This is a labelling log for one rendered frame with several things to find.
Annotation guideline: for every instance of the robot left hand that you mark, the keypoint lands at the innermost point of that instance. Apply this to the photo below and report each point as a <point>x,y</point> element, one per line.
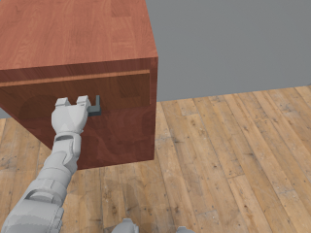
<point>70,118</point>

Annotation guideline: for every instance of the handle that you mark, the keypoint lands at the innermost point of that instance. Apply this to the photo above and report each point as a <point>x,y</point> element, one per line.
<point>93,111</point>

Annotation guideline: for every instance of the right robot shin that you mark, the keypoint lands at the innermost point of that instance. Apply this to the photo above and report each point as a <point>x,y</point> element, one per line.
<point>181,228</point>

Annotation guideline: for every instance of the left robot upper arm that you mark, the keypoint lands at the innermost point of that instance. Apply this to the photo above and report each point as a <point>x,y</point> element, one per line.
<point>36,217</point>

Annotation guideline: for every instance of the left robot thigh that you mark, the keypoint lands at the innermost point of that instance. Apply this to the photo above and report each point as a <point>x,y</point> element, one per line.
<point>126,227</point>

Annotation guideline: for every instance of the robot left forearm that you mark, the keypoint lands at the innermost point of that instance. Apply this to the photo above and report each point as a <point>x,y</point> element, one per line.
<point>51,184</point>

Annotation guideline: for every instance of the cabinet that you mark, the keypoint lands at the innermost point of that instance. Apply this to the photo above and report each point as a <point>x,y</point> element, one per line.
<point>58,38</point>

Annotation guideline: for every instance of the drawer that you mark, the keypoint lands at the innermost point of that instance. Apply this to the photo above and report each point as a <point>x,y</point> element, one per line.
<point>37,97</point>

